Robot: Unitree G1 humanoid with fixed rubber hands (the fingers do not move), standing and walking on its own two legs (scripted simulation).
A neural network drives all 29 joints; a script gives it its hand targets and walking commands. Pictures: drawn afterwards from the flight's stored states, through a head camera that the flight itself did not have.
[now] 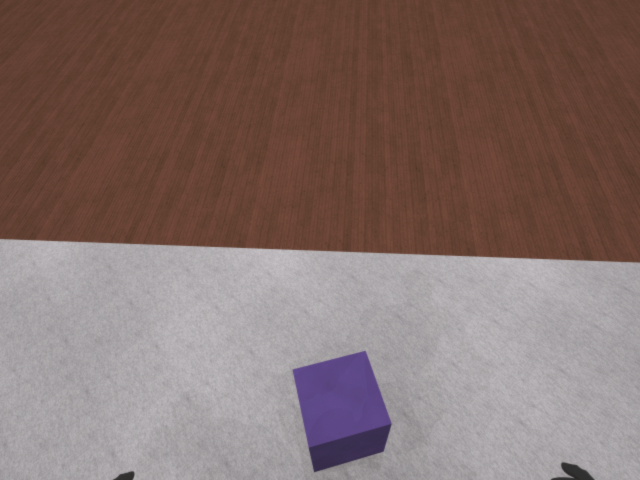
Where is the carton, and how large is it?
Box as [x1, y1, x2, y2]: [292, 351, 391, 471]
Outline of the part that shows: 365,351 292,369 314,471 383,451 391,423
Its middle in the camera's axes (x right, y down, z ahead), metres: +0.05 +0.49 +1.08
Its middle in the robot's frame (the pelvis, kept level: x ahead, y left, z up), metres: +0.43 +0.00 -0.66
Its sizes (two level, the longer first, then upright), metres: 0.210 0.200 0.250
